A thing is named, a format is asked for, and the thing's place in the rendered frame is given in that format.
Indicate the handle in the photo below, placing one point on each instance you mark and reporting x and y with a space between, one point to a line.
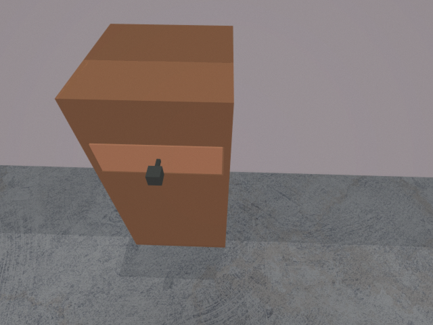
155 174

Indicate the cabinet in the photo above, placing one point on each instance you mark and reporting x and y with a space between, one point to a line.
167 85

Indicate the drawer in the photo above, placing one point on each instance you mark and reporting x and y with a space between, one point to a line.
174 159

